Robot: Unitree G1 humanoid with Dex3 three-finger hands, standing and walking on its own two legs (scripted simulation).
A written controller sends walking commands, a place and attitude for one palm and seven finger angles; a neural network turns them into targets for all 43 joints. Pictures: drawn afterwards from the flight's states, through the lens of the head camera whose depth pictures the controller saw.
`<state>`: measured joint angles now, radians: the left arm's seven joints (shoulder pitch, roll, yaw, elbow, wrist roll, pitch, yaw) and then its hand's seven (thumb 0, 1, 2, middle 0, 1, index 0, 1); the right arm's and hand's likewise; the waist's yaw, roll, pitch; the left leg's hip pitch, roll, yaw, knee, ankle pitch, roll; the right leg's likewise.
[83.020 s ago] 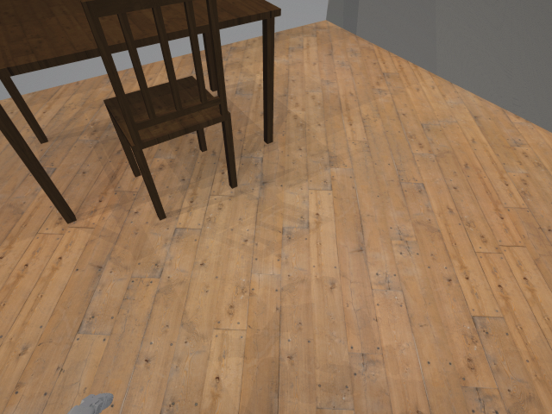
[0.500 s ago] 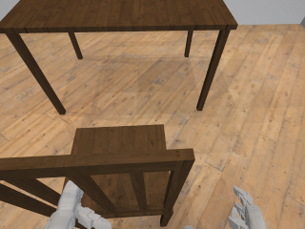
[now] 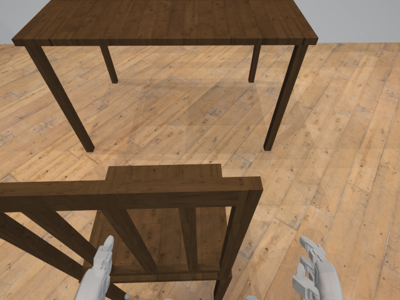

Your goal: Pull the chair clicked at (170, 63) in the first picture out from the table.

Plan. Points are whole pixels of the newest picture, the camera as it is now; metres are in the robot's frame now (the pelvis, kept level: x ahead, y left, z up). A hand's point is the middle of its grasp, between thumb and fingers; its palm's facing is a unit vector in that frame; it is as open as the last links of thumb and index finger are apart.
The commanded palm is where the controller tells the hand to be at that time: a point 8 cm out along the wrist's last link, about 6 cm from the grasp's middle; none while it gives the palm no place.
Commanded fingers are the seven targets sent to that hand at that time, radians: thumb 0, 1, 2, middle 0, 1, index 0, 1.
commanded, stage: draw the fingers out of the gap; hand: left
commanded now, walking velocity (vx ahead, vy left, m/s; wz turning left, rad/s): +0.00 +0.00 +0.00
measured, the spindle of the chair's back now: (136, 245) +0.23 +0.14 -0.01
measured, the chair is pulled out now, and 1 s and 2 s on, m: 0.59 0.59 0.58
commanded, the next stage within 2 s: draw the hand back to the body in 0.18 s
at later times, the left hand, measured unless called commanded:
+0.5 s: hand out of the picture +0.13 +0.15 +0.03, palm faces +0.12 -0.99 -0.08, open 17.4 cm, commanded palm +0.08 +0.21 +0.05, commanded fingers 0.00 -0.55 0.20 0.00 0.00 0.00 0.00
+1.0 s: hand (87, 278) +0.15 +0.17 +0.09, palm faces +0.06 -0.94 -0.34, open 16.1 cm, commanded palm +0.12 +0.25 +0.14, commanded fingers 0.00 0.03 0.48 -0.08 -0.12 -0.08 -0.12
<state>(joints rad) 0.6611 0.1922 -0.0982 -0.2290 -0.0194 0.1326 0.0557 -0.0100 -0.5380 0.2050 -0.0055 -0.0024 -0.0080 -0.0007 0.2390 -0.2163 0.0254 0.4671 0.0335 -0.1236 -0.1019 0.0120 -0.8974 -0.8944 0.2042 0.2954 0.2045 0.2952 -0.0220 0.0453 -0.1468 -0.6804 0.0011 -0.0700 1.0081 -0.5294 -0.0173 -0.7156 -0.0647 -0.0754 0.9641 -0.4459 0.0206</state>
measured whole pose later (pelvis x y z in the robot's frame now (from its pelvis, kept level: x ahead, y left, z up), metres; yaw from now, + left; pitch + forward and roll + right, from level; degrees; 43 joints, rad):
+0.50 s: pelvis +0.00 -0.01 -0.01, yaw +0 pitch +13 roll -2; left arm 0.85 0.19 -0.02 -0.38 -0.15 -0.15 -0.02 -0.01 -0.54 0.20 -0.01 0.00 -0.02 -0.01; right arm 0.24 -0.20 -0.03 0.51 0.06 -0.17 -0.11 0.01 -0.90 -0.89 0.20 0.30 0.20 0.29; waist 0.01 0.04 -0.17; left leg -0.75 0.01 -0.09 1.09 -0.56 -0.03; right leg -0.78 -0.05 -0.09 1.04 -0.48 0.00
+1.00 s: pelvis +0.00 -0.02 +0.02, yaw -1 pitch +3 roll -1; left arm 0.75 0.35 0.07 -0.44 -0.09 0.00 0.05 -0.01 -0.29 0.33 -0.24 -0.11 -0.05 -0.05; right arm 0.22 -0.19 0.01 0.54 0.05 -0.11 -0.16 0.01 -0.90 -0.89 0.20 0.30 0.20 0.29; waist 0.00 0.07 -0.08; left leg -0.42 0.05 -0.06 0.84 -0.47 -0.04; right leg -0.47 -0.02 -0.07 0.80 -0.38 0.00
